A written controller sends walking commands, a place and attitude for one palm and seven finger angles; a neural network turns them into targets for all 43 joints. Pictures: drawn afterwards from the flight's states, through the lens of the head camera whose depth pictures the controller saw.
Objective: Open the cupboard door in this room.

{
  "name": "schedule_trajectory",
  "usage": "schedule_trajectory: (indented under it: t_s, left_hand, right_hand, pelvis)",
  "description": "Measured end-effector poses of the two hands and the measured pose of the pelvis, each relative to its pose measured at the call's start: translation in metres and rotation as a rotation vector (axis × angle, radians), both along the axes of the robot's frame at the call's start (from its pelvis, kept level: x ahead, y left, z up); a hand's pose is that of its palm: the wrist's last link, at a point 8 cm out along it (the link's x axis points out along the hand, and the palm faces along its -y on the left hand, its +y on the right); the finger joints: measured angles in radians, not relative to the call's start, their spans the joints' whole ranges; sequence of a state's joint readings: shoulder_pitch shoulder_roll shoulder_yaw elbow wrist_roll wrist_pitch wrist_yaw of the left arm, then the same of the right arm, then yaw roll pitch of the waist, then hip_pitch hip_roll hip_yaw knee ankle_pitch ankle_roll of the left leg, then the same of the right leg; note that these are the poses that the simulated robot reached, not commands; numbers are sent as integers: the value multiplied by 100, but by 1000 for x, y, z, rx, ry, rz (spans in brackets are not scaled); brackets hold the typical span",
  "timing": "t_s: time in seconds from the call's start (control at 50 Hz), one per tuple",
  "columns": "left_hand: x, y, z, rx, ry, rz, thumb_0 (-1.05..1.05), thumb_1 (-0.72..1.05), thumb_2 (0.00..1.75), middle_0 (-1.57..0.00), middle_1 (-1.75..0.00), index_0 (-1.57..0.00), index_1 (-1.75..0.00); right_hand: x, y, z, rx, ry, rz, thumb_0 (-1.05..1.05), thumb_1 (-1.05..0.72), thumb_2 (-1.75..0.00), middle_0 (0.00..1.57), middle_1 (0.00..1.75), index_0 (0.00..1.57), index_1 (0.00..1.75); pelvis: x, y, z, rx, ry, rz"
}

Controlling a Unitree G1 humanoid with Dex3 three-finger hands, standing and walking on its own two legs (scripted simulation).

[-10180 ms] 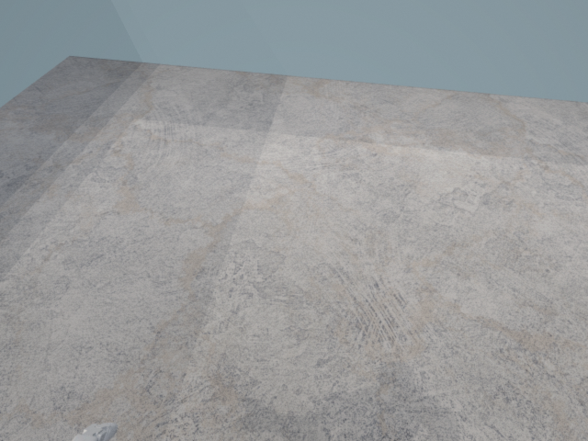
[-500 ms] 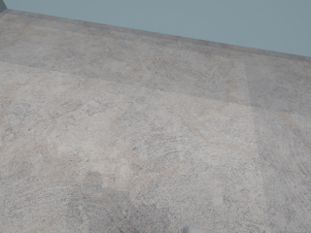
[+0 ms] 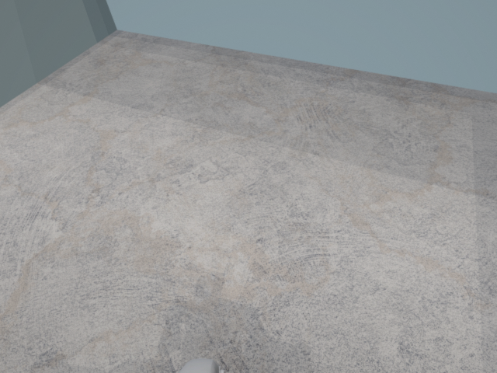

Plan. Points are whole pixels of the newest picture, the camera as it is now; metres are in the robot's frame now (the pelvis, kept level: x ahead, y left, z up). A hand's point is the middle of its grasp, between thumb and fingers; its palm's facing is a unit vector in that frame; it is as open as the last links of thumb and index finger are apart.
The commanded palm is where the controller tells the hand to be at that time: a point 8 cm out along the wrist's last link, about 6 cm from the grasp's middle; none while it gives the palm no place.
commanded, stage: turn or walk to find it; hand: left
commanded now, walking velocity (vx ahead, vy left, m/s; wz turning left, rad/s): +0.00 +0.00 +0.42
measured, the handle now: out of the picture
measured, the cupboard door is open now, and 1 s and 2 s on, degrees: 0 0 0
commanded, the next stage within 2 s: none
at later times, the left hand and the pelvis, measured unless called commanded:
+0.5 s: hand out of the picture +0.01 +0.25 -0.16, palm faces +0.21 -0.94 -0.27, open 7.4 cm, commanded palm none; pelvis -0.03 +0.03 +0.00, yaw +11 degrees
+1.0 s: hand out of the picture -0.09 +0.22 -0.19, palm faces +0.44 -0.86 -0.24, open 7.4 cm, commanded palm none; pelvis -0.04 +0.02 -0.02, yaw +26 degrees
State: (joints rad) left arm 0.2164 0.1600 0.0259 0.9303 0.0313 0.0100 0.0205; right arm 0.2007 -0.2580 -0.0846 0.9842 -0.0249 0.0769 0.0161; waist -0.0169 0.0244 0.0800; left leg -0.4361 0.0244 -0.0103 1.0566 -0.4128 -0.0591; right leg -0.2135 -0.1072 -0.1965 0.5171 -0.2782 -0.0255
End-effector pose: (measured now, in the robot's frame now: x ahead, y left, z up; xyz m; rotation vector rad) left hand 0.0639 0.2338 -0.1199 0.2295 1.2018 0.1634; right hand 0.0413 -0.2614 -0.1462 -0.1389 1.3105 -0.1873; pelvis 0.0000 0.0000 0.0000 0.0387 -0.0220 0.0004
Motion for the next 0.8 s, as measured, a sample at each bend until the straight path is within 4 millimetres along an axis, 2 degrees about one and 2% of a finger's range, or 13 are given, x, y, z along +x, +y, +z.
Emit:
schedule_trajectory:
  t_s: [0.1, 0.22, 0.28, 0.36, 0.46, 0.58, 0.62, 0.7, 0.8]
  left_hand:
    - [-37, 19, -14, -18, 53, 78, 1, 91, 90, -20, -30, -20, -30]
    - [-82, 57, -40, -30, 132, 172, 1, 91, 90, -20, -30, -20, -30]
    - [-90, 67, -35, -26, 157, 196, 1, 91, 90, -20, -30, -20, -30]
    - [-87, 72, -23, -21, 113, 215, 1, 91, 90, -20, -30, -20, -30]
    - [-74, 66, -12, -3, 48, 222, 1, 91, 90, -19, -30, -19, -30]
    - [-60, 41, -6, 31, -44, 227, 1, 91, 90, -20, -30, -20, -30]
    - [-64, 30, -3, 36, -56, 236, 1, 91, 90, -20, -30, -20, -30]
    - [-83, 13, 3, 28, -39, 280, 1, 91, 90, -20, -30, -20, -30]
    - [-108, 3, 1, 7, 6, 334, 1, 91, 90, -20, -30, -20, -30]
  right_hand:
    - [17, 15, 5, -27, 2, 79, 1, -91, -90, 20, 29, 20, 30]
    - [47, 48, 10, -62, -90, 171, 1, -91, -90, 20, 29, 20, 30]
    - [51, 61, 18, -60, -115, 195, 1, -91, -90, 20, 30, 20, 30]
    - [53, 72, 21, -41, -113, 226, 1, -90, -90, 20, 30, 20, 30]
    - [51, 71, 15, -9, -105, 242, 1, -90, -90, 20, 30, 20, 30]
    - [46, 48, -7, 29, -74, 251, 1, -90, -90, 20, 30, 20, 30]
    - [46, 40, -12, 32, -57, 259, 1, -90, -90, 20, 30, 20, 30]
    - [48, 28, -9, 26, -27, 288, 1, -90, -90, 20, 30, 20, 30]
    - [53, 23, -3, 9, 2, 333, 1, -91, -90, 20, 30, 20, 30]
  pelvis:
    - [-6, 11, -3, -10, 4, 49]
    - [-15, 33, -17, -26, 3, 90]
    - [-17, 37, -10, -37, 4, 108]
    - [-21, 39, -3, -46, 10, 139]
    - [-24, 32, -1, -42, 18, 177]
    - [-26, 8, -11, -19, 26, 227]
    - [-29, 2, -11, -23, 16, 250]
    - [-30, -4, -5, -8, 8, 289]
    - [-31, -7, -1, 0, 11, 344]
